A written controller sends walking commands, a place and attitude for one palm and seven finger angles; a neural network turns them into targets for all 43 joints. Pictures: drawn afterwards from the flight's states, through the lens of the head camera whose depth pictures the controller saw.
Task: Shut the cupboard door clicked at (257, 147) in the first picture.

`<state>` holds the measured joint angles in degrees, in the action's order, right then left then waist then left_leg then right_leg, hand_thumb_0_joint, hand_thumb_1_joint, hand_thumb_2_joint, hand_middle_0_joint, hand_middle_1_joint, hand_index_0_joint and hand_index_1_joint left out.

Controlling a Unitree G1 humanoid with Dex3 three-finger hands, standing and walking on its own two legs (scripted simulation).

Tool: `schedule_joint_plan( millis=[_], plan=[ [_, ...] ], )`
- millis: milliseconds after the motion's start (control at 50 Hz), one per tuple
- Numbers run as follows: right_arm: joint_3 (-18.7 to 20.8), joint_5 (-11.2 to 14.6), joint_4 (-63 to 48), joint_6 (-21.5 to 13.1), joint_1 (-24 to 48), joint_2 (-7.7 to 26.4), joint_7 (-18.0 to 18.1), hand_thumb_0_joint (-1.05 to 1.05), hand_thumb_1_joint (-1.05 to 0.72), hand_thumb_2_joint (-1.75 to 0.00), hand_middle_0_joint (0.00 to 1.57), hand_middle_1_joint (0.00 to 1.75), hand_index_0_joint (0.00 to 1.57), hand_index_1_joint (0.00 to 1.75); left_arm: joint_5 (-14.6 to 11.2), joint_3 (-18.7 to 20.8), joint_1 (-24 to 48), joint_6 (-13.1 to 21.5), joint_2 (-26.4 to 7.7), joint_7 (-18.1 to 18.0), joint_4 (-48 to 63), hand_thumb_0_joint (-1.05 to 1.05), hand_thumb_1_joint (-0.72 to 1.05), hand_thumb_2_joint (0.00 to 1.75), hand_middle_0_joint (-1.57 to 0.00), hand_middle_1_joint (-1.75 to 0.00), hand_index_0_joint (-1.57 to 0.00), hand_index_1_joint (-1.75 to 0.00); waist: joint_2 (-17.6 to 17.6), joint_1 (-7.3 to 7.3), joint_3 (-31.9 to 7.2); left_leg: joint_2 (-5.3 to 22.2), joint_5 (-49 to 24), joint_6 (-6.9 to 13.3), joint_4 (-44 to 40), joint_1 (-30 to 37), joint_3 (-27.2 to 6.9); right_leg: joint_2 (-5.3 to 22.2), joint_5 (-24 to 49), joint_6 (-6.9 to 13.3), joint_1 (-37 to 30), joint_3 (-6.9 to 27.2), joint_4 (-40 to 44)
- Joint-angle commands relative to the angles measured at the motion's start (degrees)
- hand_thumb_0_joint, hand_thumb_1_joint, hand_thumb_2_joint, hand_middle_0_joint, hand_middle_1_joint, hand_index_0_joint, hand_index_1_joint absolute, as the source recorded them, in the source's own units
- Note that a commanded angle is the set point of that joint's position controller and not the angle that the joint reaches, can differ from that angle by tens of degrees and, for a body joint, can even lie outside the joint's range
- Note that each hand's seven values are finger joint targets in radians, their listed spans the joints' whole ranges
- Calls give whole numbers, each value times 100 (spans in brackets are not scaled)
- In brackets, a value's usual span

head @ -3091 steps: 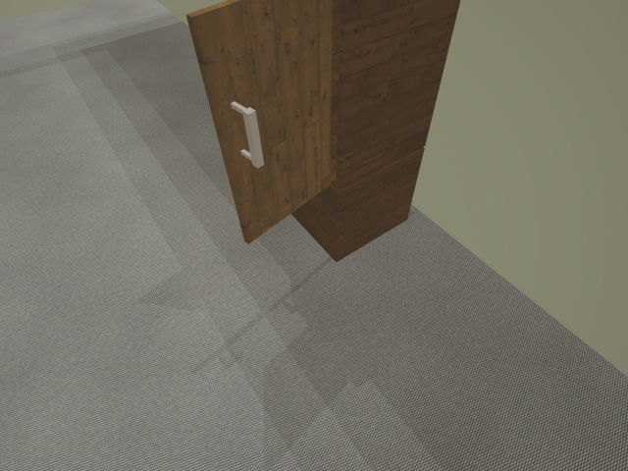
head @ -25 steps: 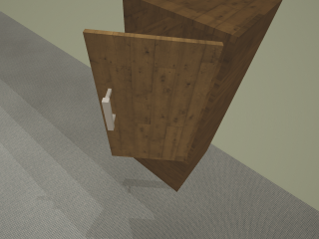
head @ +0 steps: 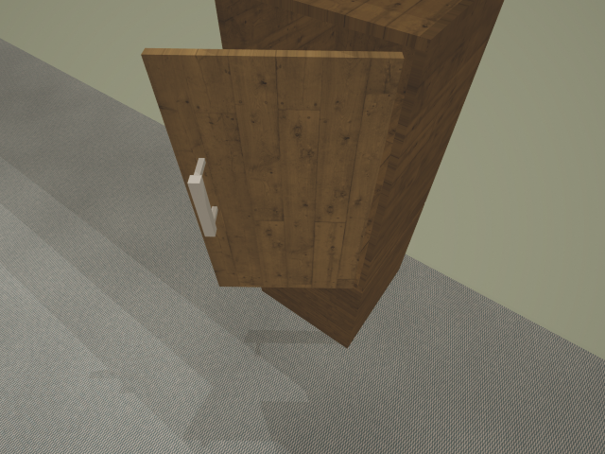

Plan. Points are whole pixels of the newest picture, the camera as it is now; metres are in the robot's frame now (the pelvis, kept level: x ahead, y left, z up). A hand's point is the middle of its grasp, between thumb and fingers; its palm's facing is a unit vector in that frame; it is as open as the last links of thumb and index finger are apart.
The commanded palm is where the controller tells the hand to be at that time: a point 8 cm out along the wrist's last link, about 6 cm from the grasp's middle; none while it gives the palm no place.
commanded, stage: look again from close up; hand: left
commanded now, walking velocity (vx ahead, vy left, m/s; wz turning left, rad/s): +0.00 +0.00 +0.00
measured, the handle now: (205, 199) +0.51 +0.19 +0.01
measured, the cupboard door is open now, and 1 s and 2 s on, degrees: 35 35 35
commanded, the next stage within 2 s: shuffle to correct the standing spot in 0.32 s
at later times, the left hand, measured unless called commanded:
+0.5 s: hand out of the picture -0.07 +0.15 -0.18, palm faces +0.01 -0.99 -0.15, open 7.3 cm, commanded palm none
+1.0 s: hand out of the picture -0.03 +0.14 -0.18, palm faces +0.10 -0.99 -0.12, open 7.3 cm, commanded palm none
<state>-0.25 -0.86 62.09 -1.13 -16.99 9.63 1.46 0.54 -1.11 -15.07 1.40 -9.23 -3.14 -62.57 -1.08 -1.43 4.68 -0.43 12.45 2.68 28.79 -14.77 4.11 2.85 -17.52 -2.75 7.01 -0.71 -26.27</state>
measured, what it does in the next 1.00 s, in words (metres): stands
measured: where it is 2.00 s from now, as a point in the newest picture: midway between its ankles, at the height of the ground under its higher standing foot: outside the picture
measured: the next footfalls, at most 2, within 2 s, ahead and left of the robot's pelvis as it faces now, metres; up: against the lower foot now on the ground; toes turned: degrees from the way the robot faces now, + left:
right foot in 1.46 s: +0.11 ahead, -0.14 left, +0.00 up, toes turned -6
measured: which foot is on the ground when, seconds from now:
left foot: down 0.00-1.00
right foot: down 0.00-1.00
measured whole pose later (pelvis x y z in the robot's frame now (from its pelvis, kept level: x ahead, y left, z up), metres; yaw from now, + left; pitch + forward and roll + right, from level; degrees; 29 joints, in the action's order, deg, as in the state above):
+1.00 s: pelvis +0.03 -0.01 -0.01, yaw +0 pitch +0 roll -1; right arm 1.7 -1.3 62.2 -0.5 -17.9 8.2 0.1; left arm 1.7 1.2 -25.3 3.0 -6.8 -1.2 -62.0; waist 1.3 1.6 -0.2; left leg 0.4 22.4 2.2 41.1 -20.9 5.1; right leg 1.5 -22.1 -1.4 7.5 -0.7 -29.2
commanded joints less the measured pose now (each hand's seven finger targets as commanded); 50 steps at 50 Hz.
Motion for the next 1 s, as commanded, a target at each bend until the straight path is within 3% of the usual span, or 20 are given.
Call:
schedule_joint_plan(
  millis=[0, 40, 60, 140, 220, 340, 400, 500, 600, 720, 760, 800, 820, 840, 860, 880, 900, 940, 960, 980],
  plan=[
    [144, 15, -403, -58, -110, 653, -5, 0, -90, -90, 20, 30, 20, 30, 6, 100, -483, 15, -551, -13, 236, 0, 90, 90, -20, -30, -20, -30, 277, 102, -401, 642, -1060, -11, -317, 299, -723, 260, 686, 438, 417, 275, 194],
    [173, 8, -451, 3, -48, 662, -41, 0, -90, -90, 20, 30, 20, 30, 26, 84, -444, -31, -559, 17, 299, 0, 90, 90, -20, -30, -20, -30, 256, 80, 135, 580, 255, -43, -653, -65, -782, 199, -170, 467, 815, 334, 307],
    [173, -2, -456, 15, -8, 651, -58, 0, -90, -90, 20, 30, 20, 30, 48, 83, -459, -34, -578, 27, 317, 0, 90, 90, -20, -30, -20, -30, 123, 111, 335, 558, 562, -43, -762, -235, -794, 179, -271, 477, 907, 326, 331],
    [233, -17, -532, 78, 6, 718, -91, 0, -90, -90, 20, 30, 20, 30, 74, 104, -622, -65, -620, 52, 395, 0, 90, 90, -20, -30, -20, -30, 294, 112, 394, 545, 1443, -66, -993, -389, -882, 122, -1036, 466, 1241, 427, 410],
    [231, -13, -543, 72, -3, 676, -96, 0, -90, -90, 20, 30, 20, 30, 67, 115, -735, -31, -638, 74, 451, 0, 90, 90, -20, -30, -20, -30, 426, 108, 89, 489, 1084, -78, -797, -117, -752, 202, -1059, 472, 1343, 568, 575],
    [217, 4, -481, 51, -17, 685, -93, 0, -90, -90, 20, 30, 20, 30, 63, 106, -865, -20, -618, 102, 431, 0, 90, 90, -20, -30, -20, -30, 87, 119, 94, 555, 1170, -87, -922, -195, -800, 172, -901, 448, 1338, 557, 623],
    [202, 14, -410, 41, -33, 635, -88, 0, -90, -90, 20, 30, 20, 30, 60, 95, -937, -7, -582, 111, 382, 0, 90, 90, -20, -30, -20, -30, 142, 136, 96, 560, 1043, -94, -892, -189, -761, 193, -796, 448, 1305, 569, 693],
    [229, -39, -330, 109, -123, 628, -109, 0, -90, -90, 20, 30, 20, 30, 96, 173, -1186, -76, -551, 152, 291, 0, 90, 90, -20, -30, -20, -30, 155, 201, 151, 484, 2096, -71, -752, -522, -709, 134, -1946, 517, 1318, 590, 659],
    [264, -42, -307, 85, -223, 544, -88, 0, -90, -90, 20, 30, 20, 30, 73, 267, -1227, -68, -493, 228, 245, 0, 90, 90, -20, -30, -20, -30, 149, 164, 126, 391, 2030, -34, -528, -522, -622, 94, -1847, 641, 1363, 550, 425],
    [344, -37, -274, -7, -335, 704, -62, 0, -90, -90, 20, 30, 20, 30, 107, 262, -1367, -12, -154, 266, 247, 0, 90, 90, -20, -30, -20, -30, -435, 207, 124, 993, 2729, 304, -1367, -551, -1454, -285, -983, 576, 1188, -137, -571],
    [347, -24, -251, -56, -336, 674, -52, 0, -90, -90, 20, 30, 20, 30, 121, 248, -1387, 20, -51, 275, 221, 0, 90, 90, -20, -30, -20, -30, -376, 260, 105, 1128, 2569, 438, -1421, -529, -1619, -308, -610, 576, 1045, -267, -630],
    [331, -13, -281, -78, -197, 623, -66, 0, -90, -90, 20, 30, 20, 30, 115, 247, -1543, 66, -54, 269, 173, 0, 90, 90, -20, -30, -20, -30, -187, 369, 66, 967, 2384, 356, -1125, -745, -1288, -178, -656, 611, 698, -55, -188],
    [321, -2, -323, -87, -96, 512, -82, 0, -90, -90, 20, 30, 20, 30, 106, 263, -1628, 94, -161, 255, 137, 0, 90, 90, -20, -30, -20, -30, 89, 417, 131, 711, 2128, 241, -721, -954, -1021, 32, -822, 684, 570, 353, 144],
    [288, 11, -385, -104, 28, 370, -100, 0, -90, -90, 20, 30, 20, 30, 94, 289, -1692, 124, -314, 232, 91, 0, 90, 90, -20, -30, -20, -30, 600, 451, 261, 388, 1661, 108, -49, -1248, -635, 378, -982, 844, 455, 1021, 561],
    [250, 9, -481, -122, 138, 173, -126, 0, -90, -90, 20, 30, 20, 30, 85, 347, -1783, 146, -501, 200, 34, 0, 90, 90, -20, -30, -20, -30, 1290, 453, 339, 49, 1112, -21, 725, -1654, -48, 824, -739, 1057, 107, 1614, 952],
    [247, -15, -571, -146, 295, 118, -149, 0, -90, -90, 20, 30, 20, 30, 73, 393, -1892, 179, -647, 162, 6, 0, 90, 90, -20, -30, -20, -30, 1662, 473, 367, 7, 1012, -68, 1331, -1974, 218, 1280, -20, 1246, -142, 2089, 1180],
    [259, -27, -638, -169, 449, 127, -162, 0, -90, -90, 20, 30, 20, 30, 95, 401, -1922, 208, -648, 143, -9, 0, 90, 90, -20, -30, -20, -30, 1500, 483, 350, 89, 1214, -58, 1675, -2110, 145, 1413, 728, 1374, -282, 2103, 1136],
    [242, 1, -637, -221, 451, 95, -171, 0, -90, -90, 20, 30, 20, 30, 144, 412, -1779, 218, -612, 121, 13, 0, 90, 90, -20, -30, -20, -30, 1249, 393, 177, 156, 1276, -19, 1336, -1910, 103, 1297, 1745, 1394, -509, 1593, 752],
    [232, 12, -559, -242, 332, 32, -176, 0, -90, -90, 20, 30, 20, 30, 148, 411, -1660, 202, -592, 112, 41, 0, 90, 90, -20, -30, -20, -30, 972, 310, 128, 117, 1036, -18, 845, -1400, 233, 1162, 1929, 1279, -320, 1249, 499],
    [205, 19, -426, -271, -3, -3, -167, 0, -90, -90, 20, 30, 20, 30, 125, 397, -1417, 174, -587, 119, 102, 0, 90, 90, -20, -30, -20, -30, 854, 106, 20, 35, 549, -10, 76, -474, 327, 878, 1870, 1069, 198, 809, 149]
  ],
)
